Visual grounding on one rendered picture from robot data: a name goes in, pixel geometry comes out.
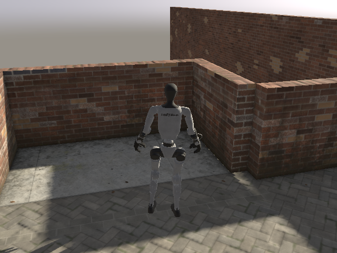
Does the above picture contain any robot foot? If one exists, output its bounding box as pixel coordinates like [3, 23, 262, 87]
[148, 200, 156, 213]
[171, 203, 181, 217]

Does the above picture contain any robot left hand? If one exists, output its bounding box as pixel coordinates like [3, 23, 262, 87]
[134, 140, 146, 152]

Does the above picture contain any robot right foot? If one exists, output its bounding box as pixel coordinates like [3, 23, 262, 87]
[171, 203, 181, 217]

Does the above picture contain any robot left foot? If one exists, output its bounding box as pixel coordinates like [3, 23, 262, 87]
[148, 200, 156, 213]

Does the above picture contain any robot right forearm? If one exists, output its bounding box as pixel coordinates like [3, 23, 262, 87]
[190, 127, 200, 145]

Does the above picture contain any robot left forearm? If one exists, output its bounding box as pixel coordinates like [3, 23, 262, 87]
[136, 126, 147, 143]

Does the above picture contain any robot right upper arm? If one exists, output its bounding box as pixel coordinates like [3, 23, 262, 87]
[181, 106, 195, 135]

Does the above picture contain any robot right hand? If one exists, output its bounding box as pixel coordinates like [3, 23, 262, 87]
[190, 143, 201, 153]

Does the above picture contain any robot left upper arm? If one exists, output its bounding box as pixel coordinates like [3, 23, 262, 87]
[143, 105, 159, 134]

